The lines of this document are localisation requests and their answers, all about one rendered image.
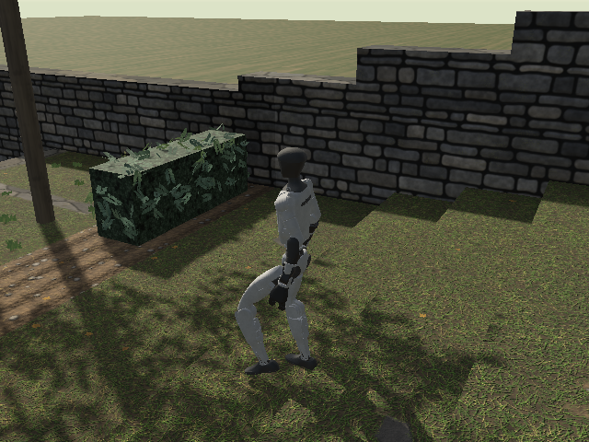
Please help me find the right robot forearm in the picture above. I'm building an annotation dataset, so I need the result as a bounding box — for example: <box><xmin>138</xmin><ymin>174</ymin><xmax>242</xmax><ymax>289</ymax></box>
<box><xmin>303</xmin><ymin>220</ymin><xmax>319</xmax><ymax>248</ymax></box>

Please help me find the left robot upper arm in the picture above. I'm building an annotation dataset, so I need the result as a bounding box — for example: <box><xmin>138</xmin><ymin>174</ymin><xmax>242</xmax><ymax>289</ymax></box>
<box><xmin>274</xmin><ymin>192</ymin><xmax>304</xmax><ymax>248</ymax></box>

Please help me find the robot left foot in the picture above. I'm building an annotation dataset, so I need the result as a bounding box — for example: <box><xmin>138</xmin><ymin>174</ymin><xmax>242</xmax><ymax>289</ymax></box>
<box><xmin>245</xmin><ymin>359</ymin><xmax>280</xmax><ymax>375</ymax></box>

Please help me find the robot left thigh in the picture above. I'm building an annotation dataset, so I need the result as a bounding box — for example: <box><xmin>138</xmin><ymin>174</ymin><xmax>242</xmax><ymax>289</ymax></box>
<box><xmin>237</xmin><ymin>265</ymin><xmax>296</xmax><ymax>319</ymax></box>

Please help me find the right robot upper arm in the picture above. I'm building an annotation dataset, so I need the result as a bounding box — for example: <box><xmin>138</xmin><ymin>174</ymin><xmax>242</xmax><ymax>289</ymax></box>
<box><xmin>301</xmin><ymin>179</ymin><xmax>321</xmax><ymax>224</ymax></box>

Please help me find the robot left hand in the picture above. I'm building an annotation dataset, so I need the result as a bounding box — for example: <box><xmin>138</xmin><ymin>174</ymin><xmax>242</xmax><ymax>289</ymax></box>
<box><xmin>269</xmin><ymin>285</ymin><xmax>289</xmax><ymax>311</ymax></box>

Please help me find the left robot forearm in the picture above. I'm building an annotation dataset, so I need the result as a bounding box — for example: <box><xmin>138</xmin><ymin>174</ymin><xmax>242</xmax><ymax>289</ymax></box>
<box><xmin>278</xmin><ymin>238</ymin><xmax>301</xmax><ymax>288</ymax></box>

